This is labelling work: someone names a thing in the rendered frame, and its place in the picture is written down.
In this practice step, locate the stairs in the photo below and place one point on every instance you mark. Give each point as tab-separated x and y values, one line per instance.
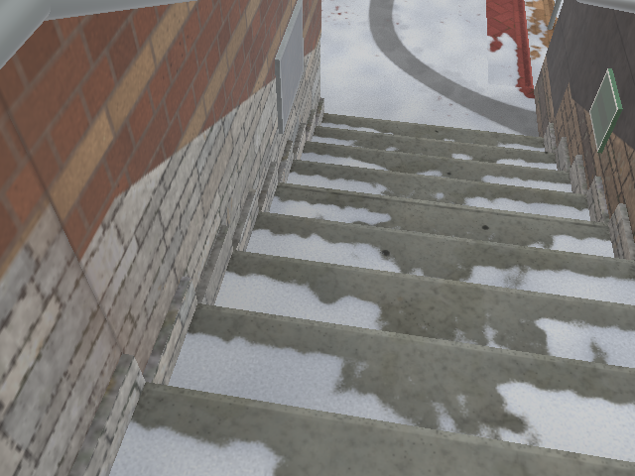
431	276
538	15

